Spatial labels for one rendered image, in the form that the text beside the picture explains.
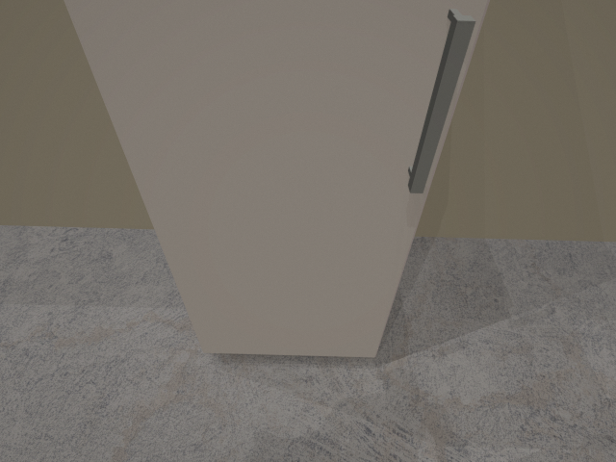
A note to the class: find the handle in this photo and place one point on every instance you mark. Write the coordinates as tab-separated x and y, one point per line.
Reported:
458	39

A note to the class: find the fridge door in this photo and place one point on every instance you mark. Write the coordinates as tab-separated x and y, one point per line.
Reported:
270	141

